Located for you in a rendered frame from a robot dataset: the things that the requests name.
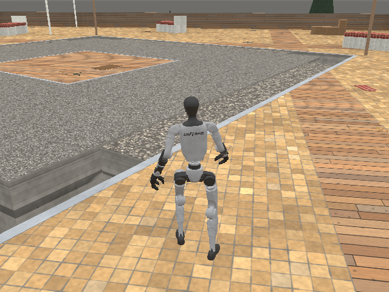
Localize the left robot hand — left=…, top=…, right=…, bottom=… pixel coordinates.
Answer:
left=150, top=174, right=164, bottom=190

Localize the robot right shin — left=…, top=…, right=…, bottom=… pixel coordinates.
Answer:
left=207, top=209, right=218, bottom=252

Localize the robot right forearm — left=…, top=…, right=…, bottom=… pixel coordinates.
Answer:
left=220, top=143, right=228, bottom=157

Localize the right robot hand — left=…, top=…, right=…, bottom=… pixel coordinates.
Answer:
left=215, top=154, right=229, bottom=165

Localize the robot left forearm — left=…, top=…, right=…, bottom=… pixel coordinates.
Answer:
left=153, top=149, right=168, bottom=176

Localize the right robot foot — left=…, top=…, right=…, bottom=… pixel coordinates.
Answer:
left=207, top=244, right=220, bottom=260

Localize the left robot upper arm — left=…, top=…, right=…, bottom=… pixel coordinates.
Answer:
left=163, top=124, right=180, bottom=159

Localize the right robot upper arm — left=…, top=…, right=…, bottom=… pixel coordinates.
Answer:
left=205, top=122, right=225, bottom=152

